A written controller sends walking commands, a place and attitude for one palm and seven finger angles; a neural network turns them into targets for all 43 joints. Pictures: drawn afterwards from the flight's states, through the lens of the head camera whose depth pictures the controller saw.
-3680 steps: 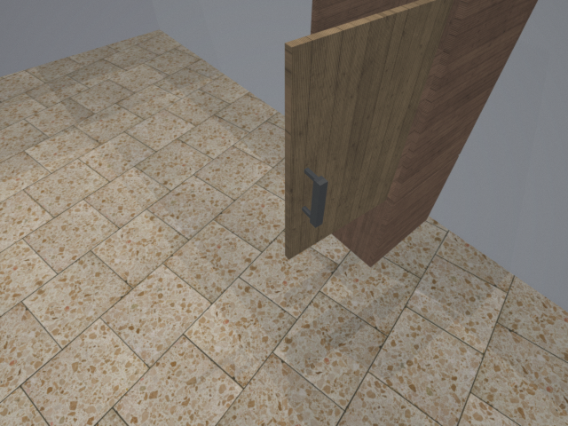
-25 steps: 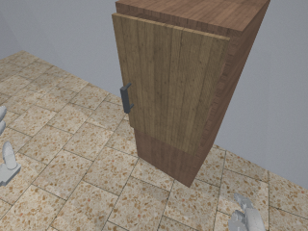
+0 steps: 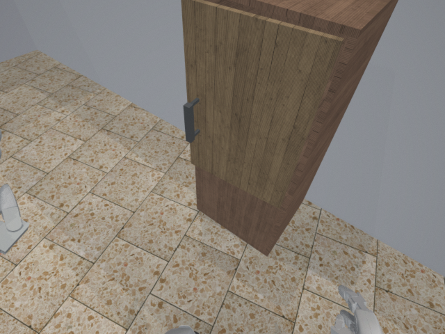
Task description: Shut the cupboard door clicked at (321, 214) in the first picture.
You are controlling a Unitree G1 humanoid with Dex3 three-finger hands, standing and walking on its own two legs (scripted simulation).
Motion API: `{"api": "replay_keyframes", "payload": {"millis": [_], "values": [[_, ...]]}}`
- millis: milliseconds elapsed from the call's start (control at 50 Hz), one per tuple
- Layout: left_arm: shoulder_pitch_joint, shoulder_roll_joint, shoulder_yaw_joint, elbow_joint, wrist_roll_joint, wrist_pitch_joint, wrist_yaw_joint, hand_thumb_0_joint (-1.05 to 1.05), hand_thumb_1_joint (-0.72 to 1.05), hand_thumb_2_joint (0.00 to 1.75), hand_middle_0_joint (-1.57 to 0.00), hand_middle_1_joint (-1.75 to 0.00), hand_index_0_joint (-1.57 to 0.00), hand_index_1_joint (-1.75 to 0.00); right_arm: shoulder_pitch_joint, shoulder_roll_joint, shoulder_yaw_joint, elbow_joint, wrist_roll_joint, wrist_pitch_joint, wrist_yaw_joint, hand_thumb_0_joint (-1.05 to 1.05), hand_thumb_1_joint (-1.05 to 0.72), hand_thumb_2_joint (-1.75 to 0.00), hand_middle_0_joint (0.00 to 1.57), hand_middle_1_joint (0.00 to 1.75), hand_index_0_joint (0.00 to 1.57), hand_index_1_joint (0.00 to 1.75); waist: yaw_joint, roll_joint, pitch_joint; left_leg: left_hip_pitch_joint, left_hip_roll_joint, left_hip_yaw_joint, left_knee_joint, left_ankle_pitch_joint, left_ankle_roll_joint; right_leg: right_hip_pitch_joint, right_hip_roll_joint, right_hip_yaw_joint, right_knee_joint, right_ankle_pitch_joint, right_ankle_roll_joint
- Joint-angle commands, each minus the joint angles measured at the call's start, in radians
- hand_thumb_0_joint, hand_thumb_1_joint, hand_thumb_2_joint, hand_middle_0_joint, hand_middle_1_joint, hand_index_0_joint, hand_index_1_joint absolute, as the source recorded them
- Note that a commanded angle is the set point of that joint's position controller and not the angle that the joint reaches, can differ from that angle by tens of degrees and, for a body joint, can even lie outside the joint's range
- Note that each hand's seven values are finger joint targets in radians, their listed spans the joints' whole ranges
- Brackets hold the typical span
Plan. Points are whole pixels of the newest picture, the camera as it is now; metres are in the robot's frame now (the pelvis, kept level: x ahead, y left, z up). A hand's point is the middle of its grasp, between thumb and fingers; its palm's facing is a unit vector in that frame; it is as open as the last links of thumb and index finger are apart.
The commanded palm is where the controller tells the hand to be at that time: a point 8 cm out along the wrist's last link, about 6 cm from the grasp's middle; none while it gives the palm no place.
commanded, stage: step back with the hand held close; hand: left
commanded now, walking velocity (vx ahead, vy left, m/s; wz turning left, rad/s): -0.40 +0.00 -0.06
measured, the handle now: (193, 120) +0.74 +0.12 -0.08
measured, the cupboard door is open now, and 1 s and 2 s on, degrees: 4 4 4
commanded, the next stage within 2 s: stop stepping back and stand still in 0.46 s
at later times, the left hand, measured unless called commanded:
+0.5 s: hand out of the picture +0.12 +0.31 +0.19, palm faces +0.47 -0.78 -0.41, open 7.4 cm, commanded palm +0.05 +0.33 +0.19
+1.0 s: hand out of the picture +0.03 +0.32 +0.20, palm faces +0.27 -0.82 -0.50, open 7.4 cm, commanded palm -0.01 +0.37 +0.19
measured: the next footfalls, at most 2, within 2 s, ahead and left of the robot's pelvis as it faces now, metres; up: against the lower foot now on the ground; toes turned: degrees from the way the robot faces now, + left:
right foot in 0.10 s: +0.00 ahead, -0.13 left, +0.00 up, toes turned +7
right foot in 0.54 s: -0.07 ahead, -0.11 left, +0.00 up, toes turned +0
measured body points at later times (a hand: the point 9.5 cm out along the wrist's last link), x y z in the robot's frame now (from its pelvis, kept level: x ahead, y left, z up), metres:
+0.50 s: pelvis -0.08 +0.02 +0.00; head -0.08 +0.06 +0.45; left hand +0.09 +0.35 +0.21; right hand +0.12 -0.20 -0.05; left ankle +0.12 +0.10 -0.72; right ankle -0.11 -0.11 -0.70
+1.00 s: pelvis -0.18 +0.08 +0.02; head -0.19 +0.11 +0.47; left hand +0.01 +0.36 +0.23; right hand -0.06 -0.15 -0.06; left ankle -0.03 +0.14 -0.71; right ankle -0.25 +0.03 -0.72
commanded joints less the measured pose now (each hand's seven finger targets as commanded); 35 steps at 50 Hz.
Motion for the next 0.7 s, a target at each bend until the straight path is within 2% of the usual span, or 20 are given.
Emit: {"api": "replay_keyframes", "payload": {"millis": [0, 60, 100, 140, 200, 260, 300, 360, 380, 420, 460, 480, 520, 540, 580, 600, 620, 640, 660, 680], "values": [[-0.020, 0.206, 0.198, -0.221, -0.011, -0.083, 0.009, 0.00, 0.90, 0.90, -0.20, -0.30, -0.20, -0.30, -0.121, -0.137, -0.064, -0.168, -0.011, -0.079, -0.012, 0.00, -0.90, -0.90, 0.20, 0.30, 0.20, 0.30, 0.029, 0.183, -0.148, -0.249, 0.238, -0.271, -0.381, -0.467, 0.081, 0.361, 0.060, 0.025, 0.174, -0.016, -0.001], [0.042, 0.192, 0.205, -0.170, -0.016, -0.085, -0.009, 0.00, 0.90, 0.90, -0.20, -0.30, -0.20, -0.30, -0.124, -0.143, -0.070, -0.161, -0.013, -0.086, 0.001, 0.00, -0.90, -0.90, 0.20, 0.30, 0.20, 0.30, 0.027, 0.195, -0.105, -0.307, 0.217, -0.199, -0.337, -0.539, 0.064, 0.367, 0.047, 0.060, 0.108, -0.094, -0.027], [0.031, 0.202, 0.192, -0.206, -0.036, -0.098, -0.009, 0.00, 0.90, 0.90, -0.20, -0.30, -0.20, -0.30, -0.116, -0.112, -0.057, -0.148, -0.016, -0.090, 0.008, 0.00, -0.90, -0.90, 0.20, 0.30, 0.20, 0.30, 0.019, 0.077, -0.111, -0.072, 0.138, -0.113, -0.197, -0.294, 0.010, 0.161, -0.046, 0.169, -0.077, 0.008, -0.067], [-0.013, 0.179, 0.118, -0.215, -0.039, -0.101, -0.001, 0.00, 0.90, 0.90, -0.20, -0.30, -0.20, -0.30, -0.086, -0.094, -0.056, -0.115, 0.000, -0.092, 0.012, 0.00, -0.90, -0.90, 0.20, 0.30, 0.20, 0.30, 0.000, -0.060, -0.235, 0.234, 0.058, 0.025, -0.018, 0.010, -0.051, 0.018, -0.147, 0.252, -0.168, 0.260, -0.060], [-0.056, 0.229, 0.124, -0.215, -0.025, -0.072, 0.016, 0.00, 0.90, 0.90, -0.20, -0.30, -0.20, -0.30, -0.111, -0.093, -0.061, -0.120, -0.005, -0.077, -0.002, 0.00, -0.90, -0.90, 0.20, 0.30, 0.20, 0.30, -0.006, -0.123, -0.179, 0.310, 0.030, 0.038, 0.054, -0.036, -0.061, -0.108, -0.194, 0.280, -0.242, 0.203, -0.068], [-0.120, 0.236, 0.120, -0.200, -0.017, -0.066, 0.016, 0.00, 0.90, 0.90, -0.20, -0.30, -0.20, -0.30, -0.129, -0.090, -0.053, -0.121, -0.006, -0.059, -0.015, 0.00, -0.90, -0.90, 0.20, 0.30, 0.20, 0.30, -0.009, -0.081, -0.098, 0.316, 0.030, 0.026, 0.007, 0.002, -0.059, -0.173, -0.141, 0.207, -0.249, 0.087, -0.057], [-0.131, 0.233, 0.128, -0.191, -0.020, -0.074, 0.009, 0.00, 0.90, 0.90, -0.20, -0.30, -0.20, -0.30, -0.142, -0.101, -0.054, -0.126, -0.003, -0.062, -0.021, 0.00, -0.90, -0.90, 0.20, 0.30, 0.20, 0.30, -0.004, 0.026, -0.049, 0.286, 0.079, -0.037, -0.129, -0.104, -0.044, -0.177, -0.053, 0.134, -0.217, -0.102, -0.035], [-0.114, 0.200, 0.163, -0.158, -0.024, -0.095, -0.010, 0.00, 0.90, 0.90, -0.20, -0.30, -0.20, -0.30, -0.156, -0.140, -0.070, -0.144, -0.009, -0.076, -0.014, 0.00, -0.90, -0.90, 0.20, 0.30, 0.20, 0.30, 0.013, 0.305, -0.085, -0.125, 0.287, -0.274, -0.552, -0.678, 0.019, 0.235, 0.111, 0.001, 0.151, -0.233, -0.017], [-0.112, 0.215, 0.177, -0.170, -0.027, -0.099, -0.017, 0.00, 0.90, 0.90, -0.20, -0.30, -0.20, -0.30, -0.169, -0.133, -0.072, -0.147, -0.020, -0.075, -0.011, 0.00, -0.90, -0.90, 0.20, 0.30, 0.20, 0.30, 0.027, 0.313, -0.114, -0.179, 0.324, -0.303, -0.586, -0.660, 0.016, 0.311, 0.113, -0.010, 0.236, -0.220, -0.024], [-0.069, 0.206, 0.166, -0.207, -0.050, -0.093, -0.029, 0.00, 0.90, 0.90, -0.20, -0.30, -0.20, -0.30, -0.147, -0.102, -0.080, -0.146, -0.025, -0.072, 0.011, 0.00, -0.90, -0.90, 0.20, 0.30, 0.20, 0.30, 0.043, 0.204, -0.217, -0.026, 0.277, -0.151, -0.493, -0.441, -0.034, 0.267, 0.091, -0.038, 0.204, -0.298, -0.058], [-0.024, 0.185, 0.141, -0.233, -0.067, -0.081, -0.029, 0.00, 0.90, 0.90, -0.20, -0.30, -0.20, -0.30, -0.133, -0.088, -0.081, -0.144, -0.013, -0.075, 0.031, 0.00, -0.90, -0.90, 0.20, 0.30, 0.20, 0.30, 0.038, 0.221, -0.248, 0.089, 0.212, 0.000, -0.360, -0.359, -0.077, 0.205, 0.037, -0.050, 0.026, -0.297, -0.078], [0.014, 0.193, 0.147, -0.239, -0.068, -0.075, -0.025, 0.00, 0.90, 0.90, -0.20, -0.30, -0.20, -0.30, -0.121, -0.084, -0.078, -0.145, -0.012, -0.076, 0.036, 0.00, -0.90, -0.90, 0.20, 0.30, 0.20, 0.30, 0.035, 0.175, -0.248, 0.144, 0.169, 0.046, -0.261, -0.308, -0.094, 0.144, -0.011, 0.002, -0.092, -0.283, -0.089], [-0.044, 0.241, 0.155, -0.289, -0.043, -0.083, -0.007, 0.00, 0.90, 0.90, -0.20, -0.30, -0.20, -0.30, -0.086, -0.072, -0.059, -0.112, -0.018, -0.068, 0.036, 0.00, -0.90, -0.90, 0.20, 0.30, 0.20, 0.30, 0.011, -0.113, -0.154, 0.334, 0.039, 0.111, 0.183, -0.164, -0.125, -0.256, -0.296, 0.367, -0.424, -0.309, -0.173], [-0.089, 0.225, 0.113, -0.254, -0.023, -0.062, 0.001, 0.00, 0.90, 0.90, -0.20, -0.30, -0.20, -0.30, -0.088, -0.075, -0.055, -0.100, -0.024, -0.056, 0.039, 0.00, -0.90, -0.90, 0.20, 0.30, 0.20, 0.30, 0.018, -0.198, -0.096, 0.285, -0.005, 0.067, 0.359, -0.221, -0.122, -0.325, -0.367, 0.391, -0.455, -0.341, -0.214], [-0.145, 0.198, 0.086, -0.232, -0.019, -0.018, -0.001, 0.00, 0.90, 0.90, -0.20, -0.30, -0.20, -0.30, -0.052, -0.095, -0.062, -0.094, -0.024, -0.035, 0.031, 0.00, -0.90, -0.90, 0.20, 0.30, 0.20, 0.30, 0.002, -0.235, -0.044, 0.285, 0.022, -0.030, 0.465, -0.256, -0.094, -0.398, -0.317, 0.283, -0.390, -0.443, -0.194], [-0.161, 0.179, 0.074, -0.169, -0.012, 0.000, 0.007, 0.00, 0.90, 0.90, -0.20, -0.30, -0.20, -0.30, -0.049, -0.088, -0.043, -0.099, -0.021, -0.033, 0.013, 0.00, -0.90, -0.90, 0.20, 0.30, 0.20, 0.30, -0.023, -0.182, 0.032, 0.262, 0.054, -0.052, 0.257, -0.238, -0.074, -0.338, -0.247, 0.187, -0.299, -0.312, -0.134], [-0.222, 0.166, 0.058, -0.148, -0.015, 0.012, 0.007, 0.00, 0.90, 0.90, -0.20, -0.30, -0.20, -0.30, -0.057, -0.100, -0.037, -0.095, -0.013, -0.032, -0.001, 0.00, -0.90, -0.90, 0.20, 0.30, 0.20, 0.30, -0.032, -0.048, 0.065, 0.243, 0.039, -0.036, -0.001, -0.191, -0.067, -0.265, -0.172, 0.123, -0.171, -0.254, -0.084], [-0.273, 0.170, 0.067, -0.177, -0.017, 0.004, 0.008, 0.00, 0.90, 0.90, -0.20, -0.30, -0.20, -0.30, -0.072, -0.136, -0.042, -0.106, -0.007, -0.050, -0.013, 0.00, -0.90, -0.90, 0.20, 0.30, 0.20, 0.30, -0.015, 0.168, 0.062, 0.174, 0.112, -0.137, -0.223, -0.215, -0.036, -0.166, -0.068, 0.068, -0.015, -0.225, -0.043], [-0.305, 0.185, 0.088, -0.217, -0.014, -0.010, 0.015, 0.00, 0.90, 0.90, -0.20, -0.30, -0.20, -0.30, -0.072, -0.145, -0.043, -0.120, -0.003, -0.076, -0.019, 0.00, -0.90, -0.90, 0.20, 0.30, 0.20, 0.30, 0.004, 0.325, 0.008, 0.105, 0.254, -0.326, -0.395, -0.333, 0.020, -0.057, 0.008, 0.007, 0.154, -0.225, -0.003], [-0.311, 0.219, 0.111, -0.233, -0.012, -0.028, 0.019, 0.00, 0.90, 0.90, -0.20, -0.30, -0.20, -0.30, -0.072, -0.127, -0.049, -0.129, -0.002, -0.096, -0.021, 0.00, -0.90, -0.90, 0.20, 0.30, 0.20, 0.30, 0.008, 0.272, -0.041, 0.100, 0.306, -0.420, -0.477, -0.524, 0.040, -0.002, 0.026, 0.032, 0.250, -0.262, -0.003]]}}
